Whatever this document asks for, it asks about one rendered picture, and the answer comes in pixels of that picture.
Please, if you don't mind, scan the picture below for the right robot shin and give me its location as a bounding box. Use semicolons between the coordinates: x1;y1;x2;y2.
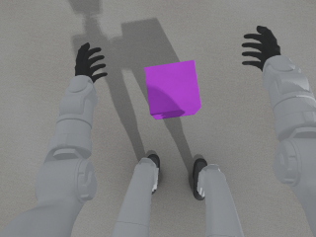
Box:
197;164;226;191

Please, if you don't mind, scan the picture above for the right robot thigh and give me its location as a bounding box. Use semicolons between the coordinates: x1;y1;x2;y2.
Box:
198;169;244;237

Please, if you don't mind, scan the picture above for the left robot upper arm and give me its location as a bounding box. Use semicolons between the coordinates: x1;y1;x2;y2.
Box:
0;158;98;237

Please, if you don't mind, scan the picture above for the robot left hand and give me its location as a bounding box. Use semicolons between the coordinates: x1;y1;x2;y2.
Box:
74;42;108;83

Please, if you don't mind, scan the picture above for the right robot upper arm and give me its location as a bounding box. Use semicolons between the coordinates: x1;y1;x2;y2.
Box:
273;138;316;237

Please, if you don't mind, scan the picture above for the robot left forearm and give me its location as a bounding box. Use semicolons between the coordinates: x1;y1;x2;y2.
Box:
35;75;99;201

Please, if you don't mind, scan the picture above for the robot right hand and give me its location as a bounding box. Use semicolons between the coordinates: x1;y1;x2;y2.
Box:
242;26;281;72

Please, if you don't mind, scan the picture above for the robot right forearm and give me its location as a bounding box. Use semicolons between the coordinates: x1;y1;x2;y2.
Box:
262;55;316;141

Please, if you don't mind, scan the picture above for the carton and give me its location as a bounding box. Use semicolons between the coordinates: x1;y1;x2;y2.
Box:
144;60;201;119

